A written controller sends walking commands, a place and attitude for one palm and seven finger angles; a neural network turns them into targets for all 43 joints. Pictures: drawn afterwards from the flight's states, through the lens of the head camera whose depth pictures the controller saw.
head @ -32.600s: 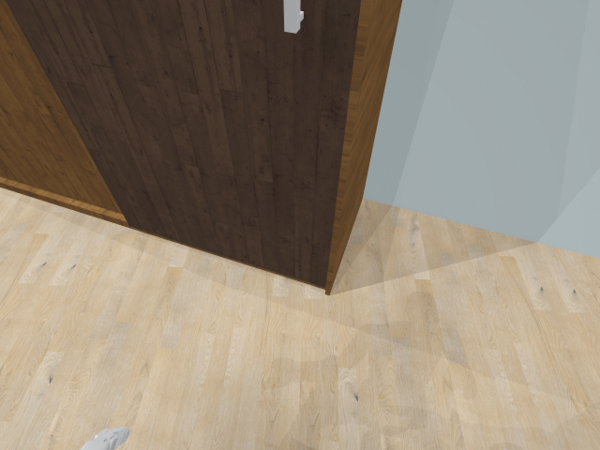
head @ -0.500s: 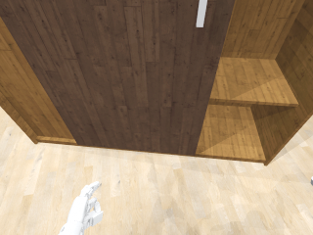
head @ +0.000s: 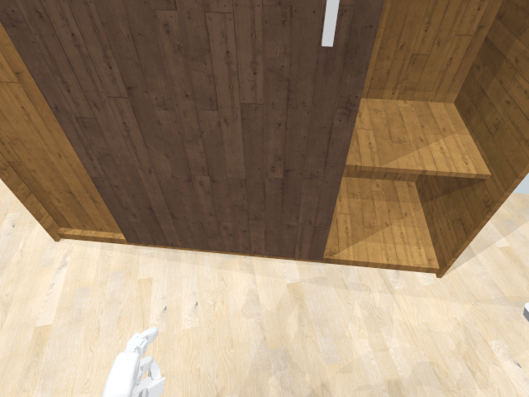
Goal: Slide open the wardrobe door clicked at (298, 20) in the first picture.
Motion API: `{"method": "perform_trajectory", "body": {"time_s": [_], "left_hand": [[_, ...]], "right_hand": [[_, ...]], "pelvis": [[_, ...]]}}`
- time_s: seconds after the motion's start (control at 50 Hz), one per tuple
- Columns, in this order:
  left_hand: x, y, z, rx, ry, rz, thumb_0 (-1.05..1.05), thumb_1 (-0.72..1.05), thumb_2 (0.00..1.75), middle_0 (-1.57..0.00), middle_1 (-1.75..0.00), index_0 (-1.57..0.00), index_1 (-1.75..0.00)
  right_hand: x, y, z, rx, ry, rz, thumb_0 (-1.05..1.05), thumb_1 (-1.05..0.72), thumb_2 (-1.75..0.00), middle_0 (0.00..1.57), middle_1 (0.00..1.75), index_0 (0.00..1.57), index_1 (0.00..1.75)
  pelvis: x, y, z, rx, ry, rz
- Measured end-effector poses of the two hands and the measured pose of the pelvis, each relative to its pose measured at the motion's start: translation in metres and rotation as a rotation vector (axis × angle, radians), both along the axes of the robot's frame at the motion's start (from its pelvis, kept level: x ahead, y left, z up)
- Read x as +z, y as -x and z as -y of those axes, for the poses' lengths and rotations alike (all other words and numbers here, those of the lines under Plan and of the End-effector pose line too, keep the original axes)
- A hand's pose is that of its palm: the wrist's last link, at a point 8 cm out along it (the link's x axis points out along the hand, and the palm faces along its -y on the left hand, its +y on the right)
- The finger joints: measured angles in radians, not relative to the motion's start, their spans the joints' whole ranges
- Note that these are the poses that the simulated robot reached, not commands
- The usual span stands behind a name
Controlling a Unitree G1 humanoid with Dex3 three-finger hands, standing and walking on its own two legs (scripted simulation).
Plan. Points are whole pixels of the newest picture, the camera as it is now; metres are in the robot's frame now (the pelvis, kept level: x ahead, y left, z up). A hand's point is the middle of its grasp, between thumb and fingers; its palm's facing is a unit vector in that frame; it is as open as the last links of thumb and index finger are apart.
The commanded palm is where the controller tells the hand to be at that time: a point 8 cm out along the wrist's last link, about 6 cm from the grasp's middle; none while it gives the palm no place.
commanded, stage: stop stepping back and stand still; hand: right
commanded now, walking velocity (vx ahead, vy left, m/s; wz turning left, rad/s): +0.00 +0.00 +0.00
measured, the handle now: (331, 3) +0.76 -0.09 +0.27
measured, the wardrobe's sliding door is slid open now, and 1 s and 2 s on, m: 0.49 0.49 0.49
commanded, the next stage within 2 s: let the arm hang, fingers relaxed in 0.08 s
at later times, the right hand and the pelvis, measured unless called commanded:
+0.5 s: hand out of the picture +0.03 -0.17 -0.19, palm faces -0.03 +0.98 -0.18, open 7.1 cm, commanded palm none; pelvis -0.02 +0.00 -0.01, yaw -1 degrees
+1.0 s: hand out of the picture +0.03 -0.17 -0.17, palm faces -0.03 +0.97 -0.23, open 7.4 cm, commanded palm none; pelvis +0.01 +0.01 +0.00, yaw +0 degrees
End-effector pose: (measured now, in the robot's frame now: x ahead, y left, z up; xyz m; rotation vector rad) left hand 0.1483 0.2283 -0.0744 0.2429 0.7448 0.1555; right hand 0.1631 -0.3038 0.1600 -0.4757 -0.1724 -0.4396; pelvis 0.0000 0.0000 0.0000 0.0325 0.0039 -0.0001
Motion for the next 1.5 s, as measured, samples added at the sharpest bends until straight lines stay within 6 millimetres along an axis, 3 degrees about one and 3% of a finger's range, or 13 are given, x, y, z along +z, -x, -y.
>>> {"method": "perform_trajectory", "body": {"time_s": [0.2,0.24,0.32,0.4,0.46,0.48,0.6,0.74,0.84,1.04,1.16,1.28,1.5], "left_hand": [[-0.002,-0.002,0.001,-0.032,0.01,0.014,0.02,0.9,0.9,-0.2,-0.3,-0.2,-0.3],[-0.014,-0.004,-0.004,-0.077,0.025,-0.029,0.02,0.9,0.9,-0.2,-0.3,-0.2,-0.3],[-0.036,0.005,-0.02,-0.067,0.03,-0.13,0.01,0.9,0.9,-0.2,-0.3,-0.2,-0.3],[-0.045,0.037,-0.032,-0.007,0.017,-0.242,0.01,0.9,0.9,-0.2,-0.3,-0.2,-0.3],[-0.05,0.075,-0.035,0.037,-0.003,-0.376,0.01,0.91,0.9,-0.2,-0.3,-0.2,-0.3],[-0.051,0.089,-0.036,0.047,-0.008,-0.428,0.01,0.91,0.9,-0.2,-0.3,-0.2,-0.3],[-0.057,0.156,-0.03,0.089,0.005,-0.695,0.01,0.91,0.9,-0.2,-0.29,-0.2,-0.3],[-0.066,0.17,-0.018,0.126,0.072,-0.747,0.01,0.91,0.9,-0.2,-0.3,-0.2,-0.3],[-0.073,0.152,-0.011,0.124,0.11,-0.698,0.01,0.91,0.9,-0.2,-0.3,-0.2,-0.3],[-0.069,0.109,-0.016,0.111,0.103,-0.585,0.01,0.92,0.9,-0.2,-0.3,-0.2,-0.3],[-0.064,0.097,-0.016,0.109,0.1,-0.558,0.01,0.91,0.9,-0.2,-0.29,-0.2,-0.3],[-0.064,0.099,-0.016,0.118,0.101,-0.581,0.01,0.91,0.9,-0.2,-0.29,-0.2,-0.3],[-0.066,0.113,-0.013,0.131,0.103,-0.657,0.01,0.91,0.9,-0.2,-0.29,-0.2,-0.3]], "right_hand": [[-0.008,0.001,0.0,0.012,0.005,-0.021,0.01,-0.89,-0.9,0.21,0.3,0.21,0.3],[-0.048,-0.009,0.004,0.033,-0.027,-0.189,0.0,-0.89,-0.9,0.2,0.3,0.21,0.3],[-0.168,0.0,-0.003,0.013,-0.194,-0.697,0.0,-0.9,-0.9,0.2,0.3,0.2,0.3],[-0.266,0.058,-0.046,0.02,-0.363,-1.127,0.0,-0.9,-0.9,0.19,0.29,0.2,0.3],[-0.307,0.109,-0.083,0.034,-0.489,-1.352,0.01,-0.91,-0.9,0.2,0.29,0.2,0.3],[-0.313,0.123,-0.083,-0.008,-0.516,-1.385,0.0,-0.95,-0.9,0.2,0.3,0.21,0.3],[-0.315,0.19,-0.077,-0.125,-0.574,-1.561,0.0,-0.98,-0.9,0.2,0.3,0.21,0.3],[-0.299,0.223,-0.069,-0.213,-0.542,-1.668,0.0,-0.93,-0.9,0.2,0.3,0.2,0.3],[-0.296,0.204,-0.069,-0.205,-0.516,-1.638,0.0,-0.91,-0.9,0.2,0.3,0.2,0.3],[-0.3,0.12,-0.086,-0.081,-0.504,-1.448,0.0,-0.9,-0.9,0.2,0.3,0.2,0.3],[-0.298,0.089,-0.09,-0.04,-0.495,-1.387,0.0,-0.92,-0.9,0.2,0.3,0.2,0.3],[-0.298,0.086,-0.089,-0.042,-0.495,-1.402,0.0,-0.91,-0.9,0.2,0.3,0.2,0.3],[-0.3,0.118,-0.086,-0.104,-0.517,-1.507,0.0,-0.9,-0.9,0.2,0.3,0.2,0.3]], "pelvis": [[-0.001,0.004,0.001,-0.008,-0.002,-0.004],[-0.005,0.008,0.003,-0.016,0.0,-0.013],[-0.013,0.015,0.004,-0.016,0.013,-0.01],[-0.014,0.018,0.001,-0.013,0.019,-0.005],[-0.012,0.017,-0.001,-0.011,0.018,-0.004],[-0.011,0.017,-0.002,-0.013,0.016,-0.006],[-0.005,0.013,-0.007,-0.025,0.012,-0.017],[-0.001,0.007,-0.01,-0.011,0.017,-0.012],[0.0,0.003,-0.011,-0.001,0.021,-0.006],[0.002,-0.007,-0.012,0.008,0.029,0.008],[0.004,-0.014,-0.014,0.01,0.03,0.012],[0.005,-0.02,-0.014,0.012,0.031,0.01],[0.006,-0.028,-0.013,0.013,0.032,0.011]]}}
